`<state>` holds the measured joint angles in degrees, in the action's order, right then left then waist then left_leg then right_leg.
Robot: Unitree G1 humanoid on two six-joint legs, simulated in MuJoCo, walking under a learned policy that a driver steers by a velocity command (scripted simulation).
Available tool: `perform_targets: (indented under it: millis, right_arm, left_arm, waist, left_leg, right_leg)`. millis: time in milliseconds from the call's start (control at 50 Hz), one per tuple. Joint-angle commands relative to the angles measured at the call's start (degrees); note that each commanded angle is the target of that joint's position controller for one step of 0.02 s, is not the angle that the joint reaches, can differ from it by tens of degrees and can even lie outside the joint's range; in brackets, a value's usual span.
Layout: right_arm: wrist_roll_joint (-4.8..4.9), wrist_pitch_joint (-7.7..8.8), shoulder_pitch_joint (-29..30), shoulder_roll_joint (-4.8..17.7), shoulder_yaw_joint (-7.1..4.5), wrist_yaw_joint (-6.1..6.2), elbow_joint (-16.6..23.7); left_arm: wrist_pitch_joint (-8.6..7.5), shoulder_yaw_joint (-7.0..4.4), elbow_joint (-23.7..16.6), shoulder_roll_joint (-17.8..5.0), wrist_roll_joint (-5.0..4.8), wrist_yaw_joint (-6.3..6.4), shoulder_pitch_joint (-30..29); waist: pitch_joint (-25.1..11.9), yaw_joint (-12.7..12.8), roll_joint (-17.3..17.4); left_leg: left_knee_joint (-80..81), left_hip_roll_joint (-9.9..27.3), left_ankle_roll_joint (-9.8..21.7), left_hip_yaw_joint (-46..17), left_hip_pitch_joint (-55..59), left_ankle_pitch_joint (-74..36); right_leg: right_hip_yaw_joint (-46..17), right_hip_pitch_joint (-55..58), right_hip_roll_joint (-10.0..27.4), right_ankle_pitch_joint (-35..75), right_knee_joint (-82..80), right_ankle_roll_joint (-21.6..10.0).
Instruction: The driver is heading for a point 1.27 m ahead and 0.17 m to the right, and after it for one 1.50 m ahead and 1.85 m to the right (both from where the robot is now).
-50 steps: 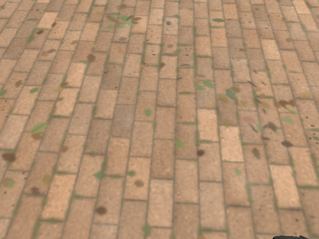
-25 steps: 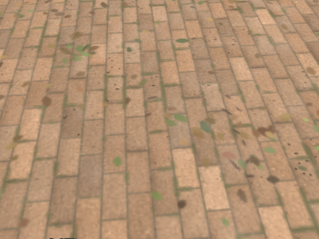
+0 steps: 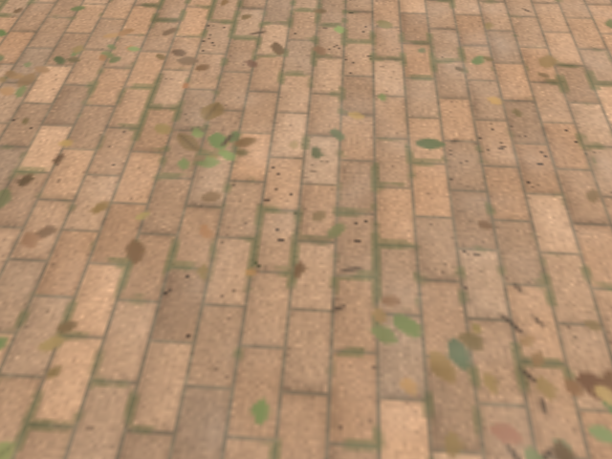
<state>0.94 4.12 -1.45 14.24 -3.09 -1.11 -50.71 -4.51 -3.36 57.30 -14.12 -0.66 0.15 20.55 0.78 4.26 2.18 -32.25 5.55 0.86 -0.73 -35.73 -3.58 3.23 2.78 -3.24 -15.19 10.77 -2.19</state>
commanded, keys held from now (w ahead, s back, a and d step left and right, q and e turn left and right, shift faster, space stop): w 1.00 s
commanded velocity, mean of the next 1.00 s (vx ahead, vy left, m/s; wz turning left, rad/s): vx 0.50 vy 0.00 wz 0.00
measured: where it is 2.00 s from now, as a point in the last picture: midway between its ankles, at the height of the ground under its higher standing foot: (373, 214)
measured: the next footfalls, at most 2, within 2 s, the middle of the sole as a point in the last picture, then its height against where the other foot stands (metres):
left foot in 0.10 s outside the picture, level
right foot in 0.64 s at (389, 430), level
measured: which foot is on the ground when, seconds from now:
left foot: up 0.00-0.08, down 0.10-0.66, up 0.68-1.00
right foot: down 0.00-0.12, up 0.14-0.62, down 0.64-1.00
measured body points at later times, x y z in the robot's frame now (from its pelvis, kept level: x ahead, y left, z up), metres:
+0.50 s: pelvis +0.28 +0.05 +0.00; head +0.30 +0.05 +0.45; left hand +0.47 +0.29 -0.11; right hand +0.27 -0.22 -0.13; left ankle +0.20 +0.14 -0.74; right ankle +0.48 -0.13 -0.69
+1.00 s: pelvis +0.57 -0.01 +0.01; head +0.59 -0.01 +0.46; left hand +0.57 +0.26 -0.13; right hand +0.74 -0.27 -0.11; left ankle +0.75 +0.17 -0.68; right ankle +0.52 -0.10 -0.74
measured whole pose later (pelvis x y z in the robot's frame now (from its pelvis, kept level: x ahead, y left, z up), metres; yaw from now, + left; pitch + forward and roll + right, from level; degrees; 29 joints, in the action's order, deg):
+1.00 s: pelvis +0.57 -0.01 +0.01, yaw +0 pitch +1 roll -1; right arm 0.6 4.0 -4.3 15.4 -4.1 0.1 -52.2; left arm -5.0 -3.2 57.4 -13.5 -0.1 -0.2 19.4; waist 0.4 3.5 2.0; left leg -41.4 7.8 0.3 -2.1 -38.8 -0.7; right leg 3.3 -2.3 -3.6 -10.8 11.8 -3.4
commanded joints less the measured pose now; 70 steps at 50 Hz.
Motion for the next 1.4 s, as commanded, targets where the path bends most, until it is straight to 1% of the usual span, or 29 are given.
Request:
perform_targets:
  millis: [20, 60, 100, 120, 140, 160, 180, 220, 320, 440, 540, 600, 640, 660, 680, 700, 720, 740, 780, 880, 980, 1080, 1140, 1180, 1200, 1220, 1240, 1300, 1400]
  right_arm:
    - [0.3, 1.32, 6.69, 4.66, -0.63, -1.0, 5.3]
    - [0.27, 1.56, 1.61, 6.85, -1.57, -1.16, 4.27]
    - [-0.42, 1.47, -16.63, 12.0, -4.12, -0.46, -1.1]
    - [-1.13, 1.09, -23.92, 17.8, -5.56, -0.14, -2.63]
    - [-0.46, 0.96, -24.21, 13.83, -4.18, -0.31, -2.82]
    - [-0.12, 1.2, -19.38, 10.81, -3.1, -0.27, -2.12]
    - [-0.39, 1.33, -14.46, 8.87, -2.49, -0.17, -0.75]
    - [-1.5, 1.78, -8.78, 5.5, -1.4, -0.45, -0.1]
    - [-1.31, 2.24, -11.71, 7.94, -1.84, 0.36, -1.99]
    - [-0.55, 1.62, -17.19, 8.53, -1.71, 1.57, -4.05]
    - [-0.09, 0.23, -21.89, 9.21, -2.13, 1.83, -6.65]
    - [0.05, -0.63, -20.42, 10.42, -2.73, 2.12, -6.61]
    - [-0.06, -1.16, -18.63, 9.0, -2.14, 2.15, -5.77]
    - [-1.38, -1.08, -20.0, 6.83, -1.11, 2.2, -4.37]
    - [-0.89, 0.35, -26.84, -0.57, 0.84, 1.4, -4.62]
    - [0.54, 1.72, -21.83, 6.19, -0.59, 1.09, -4.75]
    - [1.74, 2.62, -16.25, 8.51, -1.26, 0.9, -2.99]
    - [1.6, 2.84, -13.64, 8.13, -1.27, 1.31, -2.65]
    - [0.48, 1.85, -13.8, 6.81, -1.84, 1.64, -2.89]
    - [-0.46, -0.05, -9.48, 4.52, -1.79, 1.92, -1.08]
    - [-0.36, 0.47, -0.05, 3.08, -1.1, 1.01, 1.53]
    - [0.11, 1.29, 7.35, 3.9, -0.7, -0.3, 4.59]
    - [0.23, 2.21, 2.86, 6.87, -1.68, -0.69, 4.11]
    - [-0.57, 2.56, -13.78, 11.79, -4.06, 0.1, -0.28]
    - [-1.72, 2.34, -21.77, 17.47, -5.43, 0.61, -1.48]
    - [-1.19, 1.87, -23.23, 15.24, -4.71, 0.34, -2.18]
    - [-0.81, 1.91, -19.23, 10.64, -3.29, 0.44, -1.34]
    - [-1.51, 2.34, -8.38, 4.76, -1.54, 0.53, -0.06]
    - [-2.05, 2.87, -8.08, 6.48, -2.31, 1.33, -1.37]
  left_arm:
    - [0.49, -2.28, -0.58, -9.89, -0.39, 0.58, 2.2]
    - [1.03, -2.61, -0.92, -10.81, -0.45, 0.76, 0.29]
    - [1.5, -1.53, -2.06, -8.36, 0.12, 0.84, -0.7]
    - [0.52, 0.41, -2.91, -2.05, 0.69, 0.2, 5.92]
    - [-0.96, 0.48, -2.32, -2.88, 0.16, -0.12, 4.47]
    - [-2.01, -0.91, -3.78, -7.96, -1.58, -0.45, -0.72]
    - [-2.44, -0.99, -4.78, -8.5, -2.09, -0.32, -4.55]
    - [-1.62, -1.68, -4.64, -7.67, -0.88, 0.42, -5.76]
    - [0.54, -1.66, -5.66, -4.91, 0.1, 0.79, -8.14]
    - [-0.16, -0.9, -8.83, -3.12, 0.03, -0.31, -19.53]
    - [-0.76, -0.28, -11.65, -3.56, -0.5, -1.92, -26.31]
    - [-1.19, -1.05, -11.45, -6.05, -0.57, -2.53, -22.68]
    - [-1.21, -3.44, -6.7, -10.48, -0.13, -2.03, -7.1]
    - [-0.98, -4.53, -4.7, -14.97, 0.51, -1.41, 3.15]
    - [-0.82, -4.64, -3.57, -16.82, 0.29, -1.9, 4.49]
    - [-0.94, -3.05, -4.2, -11.19, -0.31, -1.92, 2.67]
    - [-1.17, -2.37, -5.22, -9.03, -0.23, -1.63, -2.29]
    - [-1.33, -1.93, -6.17, -8.06, 0.32, -1.62, -6.57]
    - [-1.64, -1.05, -6.33, -5.25, 1.45, -1.82, -9.99]
    - [-1.82, -1.66, -4.42, -8.16, 0.92, -0.75, -6.55]
    - [-1.24, -1.59, -2.9, -8.53, 0.32, 0.17, -2.72]
    - [0.02, -1.97, -0.35, -9.07, -0.56, 0.45, 2.44]
    - [0.84, -2.67, -0.78, -10.54, -0.72, 0.81, 0.61]
    - [1.08, -1.7, -2.16, -7.94, -0.19, 0.76, -1.04]
    - [0.53, -0.15, -3.68, -2.2, 0.47, 0.55, 3.93]
    - [-0.44, 0.37, -3.32, -1.13, -0.64, 0.38, 6.01]
    - [-0.9, -1.3, -3.83, -7.26, -2.03, 0.35, 1.9]
    - [0.13, -2.31, -5.02, -6.66, -1.53, 0.99, -3.56]
    - [2.95, -2.57, -7.18, -3.51, -1.08, 0.75, -4.98]
  waist:
    - [4.11, -0.96, -5.89]
    - [0.78, -4.39, -7.38]
    - [-11.18, -12.15, -4.38]
    - [-19.86, -10.44, 8.8]
    - [-22.79, -11.03, 11.71]
    - [-14.49, -10.6, 8.43]
    - [-8.89, -9.17, 4.81]
    - [-2.76, -5.38, 2.67]
    - [0.35, -3.87, 1.29]
    - [2.6, -7.14, 1.05]
    - [4.69, -8.76, 0.93]
    - [2.02, -5.45, 2.65]
    - [-7.71, 2.03, 1.9]
    - [-16.58, 4.25, -6.31]
    - [-22.63, -0.07, -20.91]
    - [-18.71, 2.03, -13.54]
    - [-10.92, 1.41, -11.14]
    - [-6.89, -0.35, -5.99]
    - [-3.42, -3.77, -6.05]
    - [0.28, -4.43, -4.96]
    - [2.33, -1.86, -5.36]
    - [4.62, -0.21, -5.33]
    - [1.86, -3.95, -7.1]
    - [-9.41, -11.49, -5.48]
    - [-19.36, -11.05, 5.93]
    - [-25.19, -10.59, 15.74]
    - [-16.93, -10.6, 9.68]
    - [-3.25, -6.05, 4.3]
    - [0.58, -3.45, 2.07]
  left_leg:
    - [2.84, -0.81, 1.71, 0.18, -1.36, 3.69]
    - [3.79, -3.27, 3.4, 2.23, 7.17, 7.52]
    - [2.64, -1.12, 7.36, -0.55, 34.32, 6.15]
    - [5.25, 13.63, 16.62, -25.97, 57.23, 14.47]
    - [14.47, 17.0, 18.6, -41.17, 59.77, 21.24]
    - [15.46, 15.05, 15.47, -34.1, 53.25, 24.4]
    - [16.65, 12.99, 13.5, -26.52, 44.81, 22.0]
    - [20.55, 8.9, 11.48, -16.77, 30.62, 14.3]
    - [25.88, 7.43, 12.76, -9.4, 25.36, 6.18]
    - [26.67, 4.69, 10.23, -2.58, 28.13, 3.55]
    - [22.87, 8.51, 10.01, -2.89, 38.0, 0.83]
    - [16.75, 9.86, 8.41, -2.81, 41.63, -12.69]
    - [-1.22, 5.17, 5.73, 0.97, 36.02, -23.68]
    - [-20.36, 0.97, 3.64, 3.64, 22.99, -4.08]
    - [-37.34, -9.74, 0.67, -0.12, 1.56, 35.63]
    - [-43.28, -6.42, 1.77, -6.54, -4.78, 37.03]
    - [-43.3, -3.58, 2.74, -5.14, -7.94, 31.62]
    - [-40.73, -0.56, 2.72, -3.64, -5.67, 26.18]
    - [-35.38, 2.46, 2.35, -3.67, 0.38, 20.94]
    - [-23.14, 3.77, -0.17, -2.49, -2.65, 13.0]
    - [-6.06, 1.2, -0.83, 0.25, -0.64, -1.49]
    - [2.22, -0.72, -0.15, -0.59, -0.88, 0.74]
    - [4.77, -2.58, 1.24, -0.17, 7.66, 6.02]
    - [3.31, -0.92, 4.58, -1.26, 32.75, 5.76]
    - [3.57, 13.61, 10.94, -20.33, 55.74, 9.77]
    - [12.89, 19.8, 15.48, -39.41, 60.61, 19.28]
    - [14.71, 17.64, 12.71, -33.87, 53.84, 25.13]
    - [20.41, 11.8, 8.19, -14.45, 31.76, 18.48]
    - [25.45, 10.71, 9.15, -1.97, 25.86, 8.23]
  right_leg:
    - [-7.0, 1.48, 18.42, 21.33, 0.23, -8.03]
    - [-6.25, 2.64, 18.29, 34.51, 6.23, -6.68]
    - [-2.02, -7.64, 12.73, 35.84, 28.94, -3.58]
    - [0.23, -31.27, 3.39, 11.47, 52.05, 0.88]
    - [-7.71, -40.34, 0.1, -17.95, 61.53, 0.82]
    - [-9.74, -45.91, 3.84, -15.91, 65.74, -0.49]
    - [-8.04, -46.07, 7.1, -10.53, 64.02, -1.25]
    - [-7.3, -40.03, 11.22, -2.92, 56.69, -1.09]
    - [-6.51, -40.36, 12.59, 6.13, 45.66, 1.28]
    - [-3.58, -39.54, 9.79, 21.95, 26.38, 2.18]
    - [-3.61, -41.82, 8.44, 18.07, 19.54, 0.67]
    - [-2.16, -34.88, 6.2, 11.56, 17.74, -1.67]
    - [-0.55, -12.09, 4.13, 12.95, 17.4, -4.76]
    - [-14.88, 5.73, 16.01, 13.41, 18.79, -8.57]
    - [-42.35, 21.36, 26.51, 1.34, 10.08, -17.67]
    - [-42.16, 18.74, 24.26, -5.42, 6.87, -15.1]
    - [-33.45, 11.25, 22.51, -2.82, 5.89, -12.6]
    - [-27.34, 2.92, 20.57, 3.34, 4.33, -11.47]
    - [-19.7, -7.75, 17.46, 10.98, 1.19, -10.55]
    - [-13.31, -11.58, 16.67, 15.6, -4.11, -11.77]
    - [-6.49, -10.99, 13.4, 16.53, -5.06, -9.09]
    - [-8.96, -3.61, 16.48, 16.87, -0.93, -8.88]
    - [-11.27, -1.71, 17.86, 23.97, 5.04, -7.32]
    - [-7.79, -9.77, 12.08, 28.59, 24.37, -4.18]
    - [-3.31, -29.62, 4.22, 8.34, 46.16, -0.21]
    - [-7.75, -40.24, 0.51, -19.04, 58.58, 0.7]
    - [-10.91, -45.15, 4.21, -17.06, 64.04, -0.01]
    - [-8.94, -41.38, 11.0, -4.38, 58.56, -0.9]
    - [-9.25, -41.3, 12.55, 4.56, 52.17, 0.03]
